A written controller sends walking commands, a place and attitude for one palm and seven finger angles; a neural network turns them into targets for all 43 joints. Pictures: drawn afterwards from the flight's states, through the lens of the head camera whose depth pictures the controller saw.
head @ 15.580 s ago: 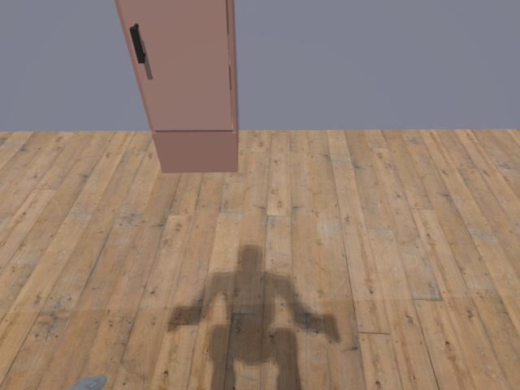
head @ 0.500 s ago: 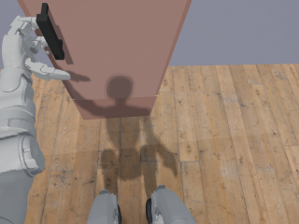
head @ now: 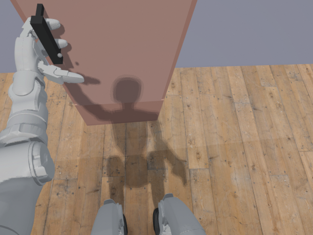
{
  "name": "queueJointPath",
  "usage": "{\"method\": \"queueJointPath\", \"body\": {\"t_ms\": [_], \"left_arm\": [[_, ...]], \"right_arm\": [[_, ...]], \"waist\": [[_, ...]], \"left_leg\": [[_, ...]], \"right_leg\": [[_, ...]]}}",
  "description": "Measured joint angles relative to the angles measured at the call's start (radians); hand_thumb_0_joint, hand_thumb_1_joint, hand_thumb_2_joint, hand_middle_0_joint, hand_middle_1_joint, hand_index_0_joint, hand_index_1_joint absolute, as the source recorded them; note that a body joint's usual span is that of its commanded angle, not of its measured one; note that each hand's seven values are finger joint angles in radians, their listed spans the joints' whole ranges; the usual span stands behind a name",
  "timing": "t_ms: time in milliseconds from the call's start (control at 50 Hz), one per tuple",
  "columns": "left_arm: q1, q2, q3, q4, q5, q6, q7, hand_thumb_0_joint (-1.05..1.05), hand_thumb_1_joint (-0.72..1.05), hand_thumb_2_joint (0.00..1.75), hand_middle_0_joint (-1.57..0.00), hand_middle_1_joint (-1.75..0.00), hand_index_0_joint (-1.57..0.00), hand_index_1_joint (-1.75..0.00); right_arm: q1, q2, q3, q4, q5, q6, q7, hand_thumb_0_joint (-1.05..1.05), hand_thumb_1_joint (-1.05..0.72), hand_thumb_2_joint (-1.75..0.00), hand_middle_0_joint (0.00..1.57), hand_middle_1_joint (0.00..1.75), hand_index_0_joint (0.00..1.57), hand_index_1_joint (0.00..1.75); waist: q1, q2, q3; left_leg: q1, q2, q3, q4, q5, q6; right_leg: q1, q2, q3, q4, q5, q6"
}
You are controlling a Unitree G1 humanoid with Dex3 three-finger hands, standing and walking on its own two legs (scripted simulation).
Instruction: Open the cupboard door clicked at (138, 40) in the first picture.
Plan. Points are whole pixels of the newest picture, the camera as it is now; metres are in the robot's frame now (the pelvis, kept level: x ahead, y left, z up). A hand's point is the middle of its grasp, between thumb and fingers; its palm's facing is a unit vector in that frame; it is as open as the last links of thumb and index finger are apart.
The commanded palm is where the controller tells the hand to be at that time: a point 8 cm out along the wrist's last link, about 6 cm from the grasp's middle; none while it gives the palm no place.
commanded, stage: slide the fingers in behind the handle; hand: left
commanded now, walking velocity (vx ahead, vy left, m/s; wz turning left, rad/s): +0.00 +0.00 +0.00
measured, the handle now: (49, 36) +0.59 +0.20 +0.06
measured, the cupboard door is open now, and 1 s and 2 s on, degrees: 0 0 39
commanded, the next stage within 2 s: close the thumb around the handle in 0.26 s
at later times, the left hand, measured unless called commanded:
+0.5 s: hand (59, 55) +0.54 +0.17 +0.06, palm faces +0.03 -1.00 -0.01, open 13.6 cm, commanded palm +0.51 +0.21 +0.06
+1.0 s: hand (59, 54) +0.54 +0.18 +0.06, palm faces +0.02 -1.00 -0.01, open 5.6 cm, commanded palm +0.52 +0.20 +0.06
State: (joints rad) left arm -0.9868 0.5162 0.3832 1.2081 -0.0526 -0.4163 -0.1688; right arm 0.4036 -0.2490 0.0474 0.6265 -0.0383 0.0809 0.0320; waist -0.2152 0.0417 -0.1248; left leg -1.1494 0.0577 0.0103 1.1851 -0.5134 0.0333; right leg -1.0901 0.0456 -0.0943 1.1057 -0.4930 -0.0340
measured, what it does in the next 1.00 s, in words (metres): stands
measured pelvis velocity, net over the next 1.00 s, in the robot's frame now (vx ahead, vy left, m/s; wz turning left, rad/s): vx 0.00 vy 0.01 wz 0.00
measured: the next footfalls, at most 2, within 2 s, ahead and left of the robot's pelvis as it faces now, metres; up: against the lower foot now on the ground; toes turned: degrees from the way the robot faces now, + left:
none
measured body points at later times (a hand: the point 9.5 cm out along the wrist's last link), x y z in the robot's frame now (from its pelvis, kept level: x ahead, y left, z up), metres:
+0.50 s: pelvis +0.00 +0.00 +0.00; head +0.16 +0.03 +0.42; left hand +0.53 +0.23 +0.06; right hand -0.01 -0.26 -0.10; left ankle +0.01 +0.10 -0.64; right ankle +0.01 -0.11 -0.64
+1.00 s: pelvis +0.00 +0.01 +0.00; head +0.17 +0.03 +0.42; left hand +0.54 +0.23 +0.06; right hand -0.02 -0.25 -0.11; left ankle +0.01 +0.10 -0.64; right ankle +0.01 -0.11 -0.64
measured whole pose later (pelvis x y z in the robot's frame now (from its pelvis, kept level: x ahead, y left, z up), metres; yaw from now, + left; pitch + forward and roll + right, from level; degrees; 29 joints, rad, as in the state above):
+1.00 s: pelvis +0.00 +0.01 +0.00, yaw +0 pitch +28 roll -5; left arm -1.02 0.51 0.36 1.23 -0.05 -0.43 -0.16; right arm 0.40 -0.26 0.04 0.64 -0.04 0.08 0.03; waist -0.22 0.05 -0.13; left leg -1.17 0.05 0.01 1.20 -0.52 0.04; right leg -1.10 0.04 -0.10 1.11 -0.50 -0.03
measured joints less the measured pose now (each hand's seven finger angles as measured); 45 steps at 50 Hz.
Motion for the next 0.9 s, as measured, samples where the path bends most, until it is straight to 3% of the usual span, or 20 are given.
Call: {"method": "queueJointPath", "body": {"t_ms": [480, 640, 900], "left_arm": [[0.004, -0.012, -0.017, 0.002, -0.009, -0.010, -0.001, -0.01, -0.45, 0.32, -0.29, -1.20, -0.28, -1.20], [0.019, -0.014, -0.006, -0.005, -0.009, -0.011, -0.007, -0.01, -0.15, 0.45, -0.30, -1.23, -0.31, -1.23], [-0.018, -0.012, -0.027, 0.028, -0.006, -0.020, 0.008, 0.00, 0.54, 0.74, -0.36, -1.31, -0.36, -1.31]], "right_arm": [[-0.009, -0.010, -0.010, 0.003, 0.000, -0.001, -0.002, 0.00, -0.90, -0.90, 0.20, 0.30, 0.20, 0.30], [-0.008, -0.005, -0.007, 0.000, 0.002, 0.001, -0.001, 0.00, -0.90, -0.90, 0.20, 0.30, 0.20, 0.30], [-0.006, -0.004, -0.004, 0.008, -0.002, -0.003, -0.002, 0.00, -0.90, -0.90, 0.21, 0.30, 0.20, 0.30]], "waist": [[0.006, -0.001, -0.006], [0.005, -0.001, -0.006], [0.004, 0.002, -0.002]], "left_leg": [[0.007, -0.004, -0.005, -0.006, -0.002, -0.001], [0.018, -0.003, 0.000, -0.010, -0.004, 0.002], [-0.002, -0.010, -0.003, 0.002, -0.003, 0.007]], "right_leg": [[0.009, -0.002, -0.003, -0.006, -0.004, 0.000], [0.019, 0.000, 0.002, -0.012, -0.002, 0.003], [0.003, -0.007, -0.001, -0.002, -0.004, 0.008]]}}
